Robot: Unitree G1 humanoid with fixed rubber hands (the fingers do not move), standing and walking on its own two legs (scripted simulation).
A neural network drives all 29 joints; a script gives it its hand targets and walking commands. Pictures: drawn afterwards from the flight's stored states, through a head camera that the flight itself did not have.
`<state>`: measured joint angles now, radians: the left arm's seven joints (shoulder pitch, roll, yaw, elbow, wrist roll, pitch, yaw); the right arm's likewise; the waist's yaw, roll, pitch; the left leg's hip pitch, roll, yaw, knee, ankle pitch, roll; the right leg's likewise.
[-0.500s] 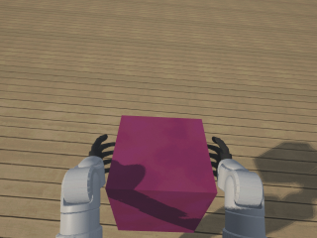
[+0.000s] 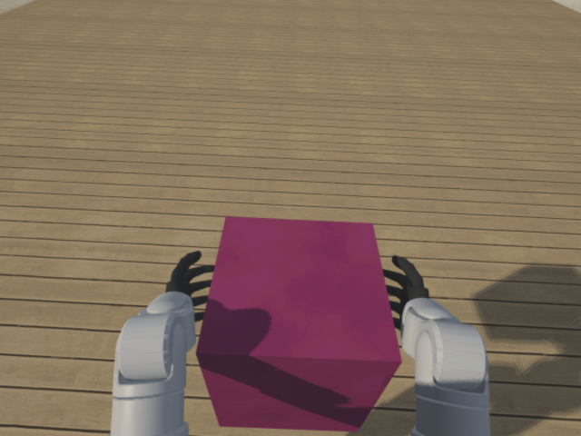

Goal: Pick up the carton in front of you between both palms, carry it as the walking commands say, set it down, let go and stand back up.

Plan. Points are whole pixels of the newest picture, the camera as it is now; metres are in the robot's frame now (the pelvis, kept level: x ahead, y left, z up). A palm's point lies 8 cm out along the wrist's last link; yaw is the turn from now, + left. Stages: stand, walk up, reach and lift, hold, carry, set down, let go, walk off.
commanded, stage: carry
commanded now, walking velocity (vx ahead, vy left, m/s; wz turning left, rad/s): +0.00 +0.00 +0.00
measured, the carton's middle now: (293, 327) +0.27 +0.00 +0.01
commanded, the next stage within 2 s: none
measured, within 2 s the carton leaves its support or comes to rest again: neither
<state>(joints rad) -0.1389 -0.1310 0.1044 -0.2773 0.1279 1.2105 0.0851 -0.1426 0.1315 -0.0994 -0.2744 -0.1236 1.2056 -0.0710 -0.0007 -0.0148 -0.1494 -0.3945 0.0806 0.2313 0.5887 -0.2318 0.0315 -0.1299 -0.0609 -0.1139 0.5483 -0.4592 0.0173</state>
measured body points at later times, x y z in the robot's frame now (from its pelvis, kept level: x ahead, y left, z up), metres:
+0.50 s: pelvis -0.04 +0.00 +0.00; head -0.08 +0.00 +0.45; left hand +0.24 +0.15 +0.04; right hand +0.24 -0.16 +0.05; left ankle +0.05 +0.10 -0.73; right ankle -0.11 -0.11 -0.73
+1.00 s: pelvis -0.05 -0.01 +0.00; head -0.07 +0.00 +0.45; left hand +0.25 +0.14 +0.03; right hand +0.25 -0.16 +0.04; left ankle +0.05 +0.10 -0.73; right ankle -0.11 -0.11 -0.73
